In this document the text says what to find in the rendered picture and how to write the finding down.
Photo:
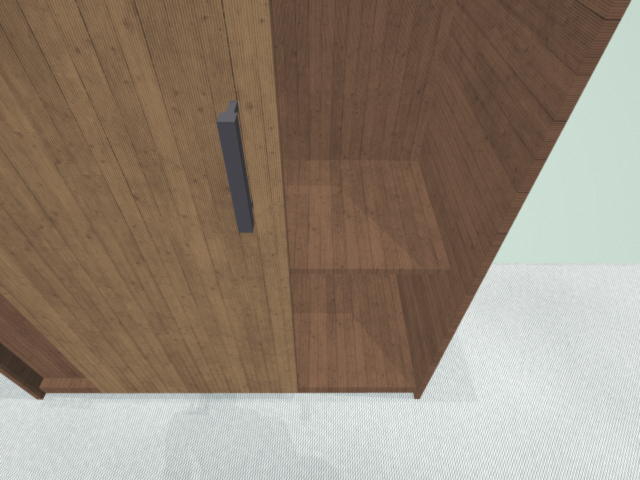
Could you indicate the handle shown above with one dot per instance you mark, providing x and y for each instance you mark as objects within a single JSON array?
[{"x": 232, "y": 149}]

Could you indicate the wardrobe door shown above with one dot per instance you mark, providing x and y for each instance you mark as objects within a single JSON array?
[
  {"x": 31, "y": 346},
  {"x": 118, "y": 236}
]

